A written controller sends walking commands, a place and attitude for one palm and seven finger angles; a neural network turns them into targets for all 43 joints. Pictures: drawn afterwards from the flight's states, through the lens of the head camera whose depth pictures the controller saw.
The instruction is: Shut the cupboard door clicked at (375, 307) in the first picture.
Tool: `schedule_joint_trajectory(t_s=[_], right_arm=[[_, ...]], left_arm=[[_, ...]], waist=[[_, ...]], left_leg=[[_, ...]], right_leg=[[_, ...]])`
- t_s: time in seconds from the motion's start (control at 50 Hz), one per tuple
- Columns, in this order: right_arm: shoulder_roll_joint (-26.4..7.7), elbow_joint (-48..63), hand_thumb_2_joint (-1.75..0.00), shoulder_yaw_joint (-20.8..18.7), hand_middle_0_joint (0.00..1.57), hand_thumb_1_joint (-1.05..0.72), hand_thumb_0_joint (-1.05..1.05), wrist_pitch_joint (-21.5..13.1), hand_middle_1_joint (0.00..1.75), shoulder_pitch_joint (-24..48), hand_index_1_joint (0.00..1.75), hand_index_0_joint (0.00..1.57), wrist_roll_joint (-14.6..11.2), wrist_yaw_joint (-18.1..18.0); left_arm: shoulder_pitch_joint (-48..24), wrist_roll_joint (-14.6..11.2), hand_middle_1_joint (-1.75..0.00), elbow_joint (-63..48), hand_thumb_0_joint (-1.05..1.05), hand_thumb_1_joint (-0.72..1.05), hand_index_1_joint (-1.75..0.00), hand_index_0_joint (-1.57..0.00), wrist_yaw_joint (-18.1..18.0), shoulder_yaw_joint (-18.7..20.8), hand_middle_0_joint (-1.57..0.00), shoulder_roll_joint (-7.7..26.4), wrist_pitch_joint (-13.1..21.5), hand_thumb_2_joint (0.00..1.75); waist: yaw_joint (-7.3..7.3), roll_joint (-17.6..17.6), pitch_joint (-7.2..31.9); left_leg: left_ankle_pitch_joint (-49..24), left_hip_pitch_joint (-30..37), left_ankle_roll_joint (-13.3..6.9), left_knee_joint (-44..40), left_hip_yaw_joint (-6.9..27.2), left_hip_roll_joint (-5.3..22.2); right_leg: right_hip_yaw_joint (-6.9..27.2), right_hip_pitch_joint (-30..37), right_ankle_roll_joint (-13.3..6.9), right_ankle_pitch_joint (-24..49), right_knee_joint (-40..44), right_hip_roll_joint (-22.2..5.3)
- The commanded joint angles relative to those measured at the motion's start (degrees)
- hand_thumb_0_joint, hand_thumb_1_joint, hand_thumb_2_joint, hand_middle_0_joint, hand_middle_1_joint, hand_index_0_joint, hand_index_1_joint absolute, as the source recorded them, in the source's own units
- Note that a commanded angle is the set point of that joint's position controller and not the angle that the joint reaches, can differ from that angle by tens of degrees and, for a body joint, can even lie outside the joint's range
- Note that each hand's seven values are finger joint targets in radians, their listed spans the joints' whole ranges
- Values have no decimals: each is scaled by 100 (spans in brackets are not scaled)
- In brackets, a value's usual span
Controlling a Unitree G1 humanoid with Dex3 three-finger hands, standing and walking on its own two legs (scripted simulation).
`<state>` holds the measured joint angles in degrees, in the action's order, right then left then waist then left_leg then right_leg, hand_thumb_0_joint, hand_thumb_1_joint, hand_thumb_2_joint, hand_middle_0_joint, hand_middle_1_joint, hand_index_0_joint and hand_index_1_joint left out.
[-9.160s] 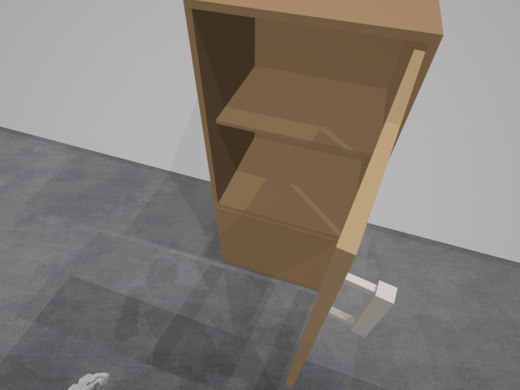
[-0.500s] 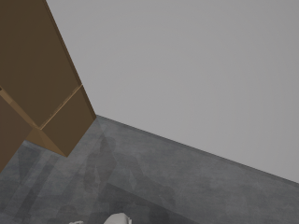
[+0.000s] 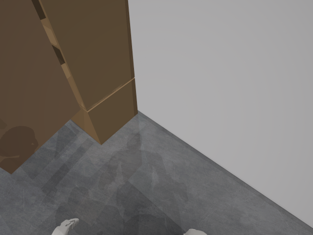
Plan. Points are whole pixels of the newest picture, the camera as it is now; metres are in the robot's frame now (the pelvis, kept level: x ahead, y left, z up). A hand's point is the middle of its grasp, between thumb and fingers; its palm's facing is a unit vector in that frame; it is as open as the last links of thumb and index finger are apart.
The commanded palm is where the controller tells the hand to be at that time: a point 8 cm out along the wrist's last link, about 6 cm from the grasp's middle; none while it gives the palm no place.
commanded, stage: turn to face it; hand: left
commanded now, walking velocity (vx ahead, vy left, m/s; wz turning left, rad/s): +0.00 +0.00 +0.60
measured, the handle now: out of the picture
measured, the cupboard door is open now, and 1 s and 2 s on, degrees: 100 100 100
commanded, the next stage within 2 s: take the last steps up to it in 1.12 s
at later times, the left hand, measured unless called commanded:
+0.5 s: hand out of the picture -0.04 +0.19 -0.16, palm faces +0.35 -0.90 -0.27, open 7.4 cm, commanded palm none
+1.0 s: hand out of the picture -0.05 +0.22 -0.15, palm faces +0.54 -0.79 -0.27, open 7.4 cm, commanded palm none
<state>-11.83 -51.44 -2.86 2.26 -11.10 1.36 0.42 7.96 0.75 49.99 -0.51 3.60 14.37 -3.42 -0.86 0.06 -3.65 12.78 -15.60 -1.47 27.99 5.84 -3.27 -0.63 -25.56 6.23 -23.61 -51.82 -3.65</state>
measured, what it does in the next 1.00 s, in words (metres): steps on the spot, turning left: right foot, then left foot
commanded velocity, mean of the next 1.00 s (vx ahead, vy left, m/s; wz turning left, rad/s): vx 0.00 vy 0.00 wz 0.51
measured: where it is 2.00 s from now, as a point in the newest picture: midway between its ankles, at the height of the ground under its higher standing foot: outside the picture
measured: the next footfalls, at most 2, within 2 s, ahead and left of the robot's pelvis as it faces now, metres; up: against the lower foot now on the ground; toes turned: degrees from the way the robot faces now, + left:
right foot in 0.10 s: +0.06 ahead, -0.13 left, +0.00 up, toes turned +1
left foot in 0.56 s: -0.03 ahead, +0.12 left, +0.00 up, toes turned +28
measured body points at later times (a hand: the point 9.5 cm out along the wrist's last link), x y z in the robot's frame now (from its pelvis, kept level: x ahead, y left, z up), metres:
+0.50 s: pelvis -0.02 -0.02 +0.00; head +0.02 -0.02 +0.45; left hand -0.06 +0.23 -0.14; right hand +0.15 -0.25 -0.15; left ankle -0.06 +0.11 -0.70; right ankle +0.02 -0.13 -0.74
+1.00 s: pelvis -0.03 -0.02 +0.00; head +0.01 -0.01 +0.45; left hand -0.08 +0.26 -0.13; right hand +0.16 -0.19 -0.15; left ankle -0.06 +0.10 -0.74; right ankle +0.04 -0.13 -0.71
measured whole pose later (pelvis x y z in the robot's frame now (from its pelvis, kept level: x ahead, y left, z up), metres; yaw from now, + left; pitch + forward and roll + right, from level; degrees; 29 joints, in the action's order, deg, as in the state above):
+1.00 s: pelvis -0.03 -0.02 +0.00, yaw +34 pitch +0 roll +0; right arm -11.3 -52.5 -2.9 2.4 -11.8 1.5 0.0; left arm 7.8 0.6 51.3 -0.7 3.0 12.8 -3.1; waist -1.4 -1.1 -3.7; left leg 11.6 -16.5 -0.8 27.9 5.0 -3.2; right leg -1.7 -21.2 5.4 -24.1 -44.9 -2.6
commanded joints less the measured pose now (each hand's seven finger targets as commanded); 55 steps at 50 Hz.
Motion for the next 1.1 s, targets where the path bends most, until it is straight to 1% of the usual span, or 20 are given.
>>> schedule_joint_trajectory(t_s=[0.0,0.04,0.06,0.08,0.1,0.2,0.44,0.5,0.52,0.54,0.56,0.58,0.68,0.88,0.98,1.0,1.02,1.04,1.06,1.08], right_arm=[[-1314,406,-90,-398,20,-90,0,-89,30,9,30,20,6,-92],[-1208,456,-90,-395,20,-90,0,-85,30,130,30,20,-42,-78],[-949,494,-90,-366,20,-90,0,-98,30,64,30,20,-95,-49],[-523,619,-90,-309,20,-90,0,-105,30,-47,30,20,-125,-31],[-857,633,-90,-379,20,-90,0,-66,30,14,30,20,-49,-54],[-711,232,-90,-383,20,-90,0,122,30,-175,30,20,10,118],[-498,399,-90,-194,20,-90,0,29,30,526,30,20,-77,133],[-612,298,-90,-206,20,-90,0,-59,30,46,30,20,-64,98],[-864,232,-90,-269,20,-90,0,-115,30,-269,30,20,-62,107],[-1521,215,-90,-440,20,-90,0,-174,30,-581,30,20,-26,58],[-1876,90,-90,-494,20,-90,0,-139,30,-933,30,20,-71,-2],[-1793,54,-90,-447,20,-90,0,-114,30,-925,30,20,-36,-21],[-1207,321,-90,-251,20,-90,0,-182,30,73,30,20,-34,-139],[-1145,222,-90,-295,20,-90,0,-135,30,-308,30,20,14,-132],[-1072,258,-90,-307,20,-90,0,-104,30,-75,30,20,-8,-123],[-965,260,-90,-293,20,-90,0,-110,30,-43,30,20,-45,-112],[-662,282,-90,-254,20,-90,0,-126,30,-127,30,20,-109,-75],[-365,446,-90,-198,20,-90,0,-131,30,-36,30,20,-102,-71],[-676,420,-90,-288,20,-90,0,-52,30,40,30,20,-59,-97],[-690,254,-90,-301,20,-90,0,31,30,-81,30,20,-21,-80]], left_arm=[[200,-51,-30,-515,0,90,-30,-20,-75,102,-20,400,241,90],[560,-57,-30,-430,0,90,-30,-20,-94,144,-20,513,324,90],[809,-9,-30,-392,0,90,-30,-20,-124,205,-20,812,390,90],[871,89,-30,-406,0,90,-30,-20,-164,317,-20,1387,419,90],[857,48,-30,-463,0,90,-30,-20,-169,289,-20,1421,373,90],[14,39,-30,-591,0,90,-30,-20,-138,103,-20,652,402,90],[842,133,-30,-186,0,90,-30,-20,-126,275,-20,1056,319,90],[746,78,-30,-120,0,90,-30,-20,-90,300,-20,1079,272,90],[729,24,-30,-133,0,90,-30,-20,-75,279,-20,965,241,90],[665,-27,-30,-347,0,90,-30,-20,-36,227,-20,591,212,90],[202,13,-30,-565,0,90,-30,-20,-52,101,-20,409,172,90],[111,32,-30,-582,0,90,-30,-20,-64,117,-20,553,140,90],[364,22,-30,-124,0,90,-30,-20,-15,163,-20,547,126,90],[-71,2,-30,-315,0,90,-30,-20,-62,84,-20,352,147,90],[528,-49,-30,-159,0,90,-30,-20,-94,59,-20,281,264,90],[765,-40,-30,-91,0,90,-30,-20,-110,85,-20,371,324,90],[939,34,-30,-47,0,90,-30,-20,-144,153,-20,768,402,90],[971,100,-30,-62,0,90,-30,-20,-164,240,-20,1228,426,90],[983,61,-30,-114,0,90,-30,-20,-168,214,-20,1202,394,90],[594,51,-30,-157,0,90,-30,-20,-199,219,-20,897,426,90]], waist=[[19,-1013,744],[230,-790,831],[342,-51,992],[368,1727,1007],[357,1391,936],[-60,1006,87],[405,1290,442],[132,1038,756],[-58,377,962],[-283,-1417,1109],[-448,-1844,1053],[-398,-1207,1028],[31,-907,614],[-162,-883,584],[136,-851,874],[261,-546,963],[323,402,1070],[373,1842,800],[412,1243,735],[189,1155,491]], left_leg=[[-2338,313,-763,-322,1619,1371],[-1983,-262,-469,94,1535,1073],[-846,-969,-127,678,1211,679],[1687,-2026,383,2119,-31,-220],[2324,-1936,400,3292,17,-8],[793,-1790,545,4493,-309,433],[1344,-858,550,1715,-1124,541],[432,79,446,320,-1287,423],[-379,966,356,-507,-953,612],[-2174,1867,-242,-803,1004,2015],[-4125,1812,-852,-752,1732,2754],[-3775,1622,-1098,-599,1332,2827],[-2747,890,-649,-718,534,1636],[-1913,869,-903,-790,1301,1646],[-2287,280,-672,-245,1300,1355],[-1786,-82,-414,78,1134,1106],[-491,-927,-25,810,651,613],[1899,-1849,357,2028,-277,-160],[2262,-1596,332,3053,19,72],[1836,-1593,319,3622,216,217]], right_leg=[[-81,651,-113,111,1252,250],[-108,1671,-155,1043,2508,215],[486,2538,-312,1339,3235,-454],[2152,3021,-999,1862,3602,-2160],[2265,2273,-1498,2122,3574,-2663],[279,1246,-1115,1560,3536,-1466],[-484,1999,-1306,2933,2886,-1913],[-895,1805,-933,2945,2076,-1795],[-1049,1263,-655,2564,1197,-1636],[-1219,-318,-155,88,-112,-802],[-658,-1000,-31,-1620,-902,-442],[-329,-933,-132,-1344,-1352,-572],[-67,-698,-31,112,-1572,-379],[-45,-267,-54,-182,53,-34],[-199,1230,-183,625,1991,252],[-139,1884,-206,1285,2868,118],[715,2721,-437,1646,3428,-796],[2067,2762,-1164,2733,3485,-2198],[2010,1931,-1587,2758,3469,-2474],[1682,1471,-1578,1994,3666,-2126]])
